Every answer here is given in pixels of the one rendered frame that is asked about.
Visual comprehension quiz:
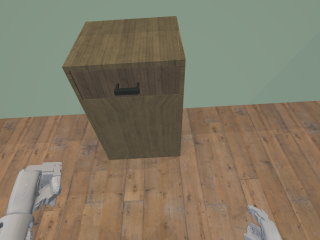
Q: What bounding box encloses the cabinet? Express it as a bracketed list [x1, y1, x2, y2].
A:
[62, 16, 186, 160]

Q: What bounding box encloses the drawer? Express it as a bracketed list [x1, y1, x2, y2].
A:
[70, 65, 180, 100]

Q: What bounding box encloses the handle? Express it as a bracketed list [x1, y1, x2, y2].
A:
[114, 82, 140, 96]

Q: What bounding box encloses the robot right hand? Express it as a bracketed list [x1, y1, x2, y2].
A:
[244, 205, 283, 240]

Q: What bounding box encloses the left robot forearm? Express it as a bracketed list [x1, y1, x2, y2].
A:
[0, 212, 35, 240]

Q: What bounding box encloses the robot left hand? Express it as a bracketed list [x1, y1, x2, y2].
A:
[6, 162, 62, 215]

